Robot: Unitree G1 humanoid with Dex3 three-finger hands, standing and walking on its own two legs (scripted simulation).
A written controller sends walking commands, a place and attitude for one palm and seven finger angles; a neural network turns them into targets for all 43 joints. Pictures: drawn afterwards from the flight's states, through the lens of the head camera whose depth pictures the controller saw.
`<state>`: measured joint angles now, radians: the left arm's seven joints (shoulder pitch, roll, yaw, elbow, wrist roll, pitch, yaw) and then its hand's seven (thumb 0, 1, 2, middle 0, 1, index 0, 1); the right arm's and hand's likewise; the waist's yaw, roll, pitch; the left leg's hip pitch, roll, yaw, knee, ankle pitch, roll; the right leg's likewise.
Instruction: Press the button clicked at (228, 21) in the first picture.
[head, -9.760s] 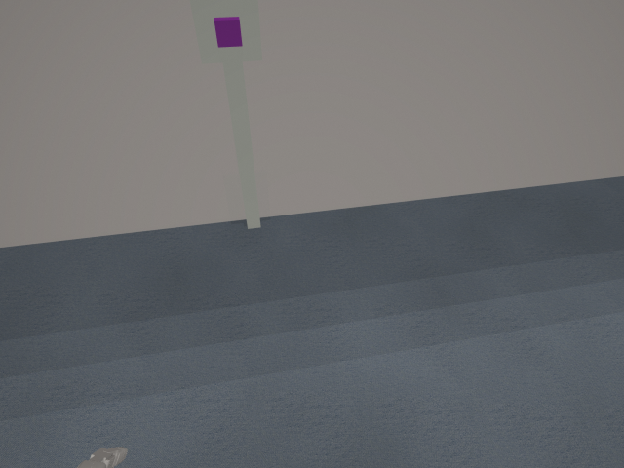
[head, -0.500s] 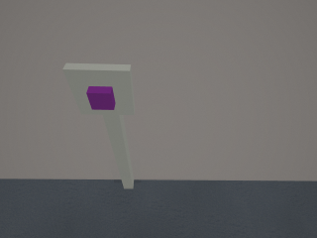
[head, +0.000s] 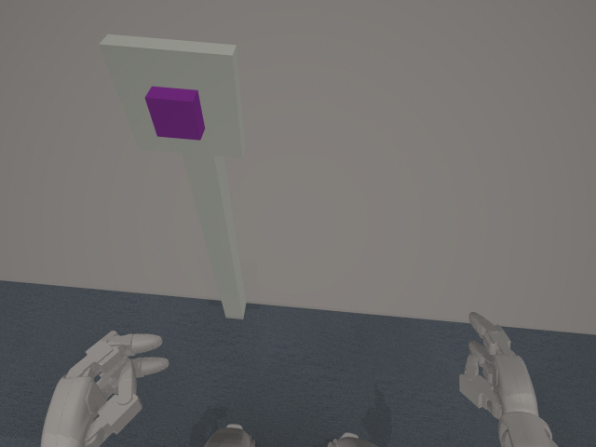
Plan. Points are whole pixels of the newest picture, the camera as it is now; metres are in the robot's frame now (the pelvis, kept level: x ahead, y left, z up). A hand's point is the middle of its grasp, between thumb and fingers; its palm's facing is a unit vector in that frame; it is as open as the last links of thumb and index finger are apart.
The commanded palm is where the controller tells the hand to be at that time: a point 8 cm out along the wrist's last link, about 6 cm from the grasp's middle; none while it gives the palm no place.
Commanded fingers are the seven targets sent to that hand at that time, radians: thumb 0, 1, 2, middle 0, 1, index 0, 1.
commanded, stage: raise the hand and make a fist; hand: left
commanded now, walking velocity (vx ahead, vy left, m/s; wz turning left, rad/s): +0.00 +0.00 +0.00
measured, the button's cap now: (177, 112) +0.54 +0.24 +0.14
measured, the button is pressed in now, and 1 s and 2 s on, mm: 0 0 0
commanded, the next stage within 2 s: aim a knuckle at the button in 1.48 s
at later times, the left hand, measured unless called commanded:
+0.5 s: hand (110, 329) +0.22 +0.23 +0.08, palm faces +0.06 -1.00 -0.07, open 3.1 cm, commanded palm +0.19 +0.29 +0.09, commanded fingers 0.00 0.90 0.90 -1.30 -1.50 -1.30 -1.50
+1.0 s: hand (80, 285) +0.25 +0.27 +0.12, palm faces +0.04 -1.00 -0.06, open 3.1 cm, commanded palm +0.23 +0.32 +0.13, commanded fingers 0.00 0.90 0.90 -1.30 -1.50 -1.30 -1.50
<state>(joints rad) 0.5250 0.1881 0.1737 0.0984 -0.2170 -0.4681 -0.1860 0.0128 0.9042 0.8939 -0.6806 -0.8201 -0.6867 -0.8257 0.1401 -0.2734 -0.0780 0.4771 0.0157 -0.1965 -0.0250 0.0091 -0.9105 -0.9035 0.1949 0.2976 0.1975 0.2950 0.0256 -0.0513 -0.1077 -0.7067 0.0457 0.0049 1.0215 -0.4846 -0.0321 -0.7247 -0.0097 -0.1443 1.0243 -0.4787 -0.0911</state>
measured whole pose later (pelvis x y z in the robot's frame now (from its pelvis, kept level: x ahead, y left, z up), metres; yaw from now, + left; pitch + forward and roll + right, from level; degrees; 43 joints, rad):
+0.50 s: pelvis +0.01 +0.04 +0.02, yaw -1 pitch +10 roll -1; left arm 0.44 0.21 0.19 -0.07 -0.26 -0.39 -0.21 0.01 0.91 0.90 -1.26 -1.46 -1.26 -1.46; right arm 0.30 -0.25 -0.02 0.59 0.03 -0.22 -0.05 0.01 -0.91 -0.90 0.20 0.30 0.20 0.30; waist -0.01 0.03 -0.08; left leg -0.65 0.03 0.03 0.94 -0.46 0.02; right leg -0.65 -0.02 -0.12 0.90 -0.42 -0.03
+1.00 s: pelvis +0.03 +0.06 +0.04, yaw +0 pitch +6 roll -2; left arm 0.34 0.26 0.21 -0.11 -0.27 -0.17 -0.24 0.01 0.90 0.90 -1.30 -1.50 -1.30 -1.50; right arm 0.24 -0.22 0.06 0.54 0.03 -0.22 -0.05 0.01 -0.90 -0.90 0.20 0.30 0.20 0.30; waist 0.02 0.03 -0.09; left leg -0.49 0.01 0.03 0.83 -0.45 0.04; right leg -0.47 -0.03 -0.12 0.76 -0.38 0.00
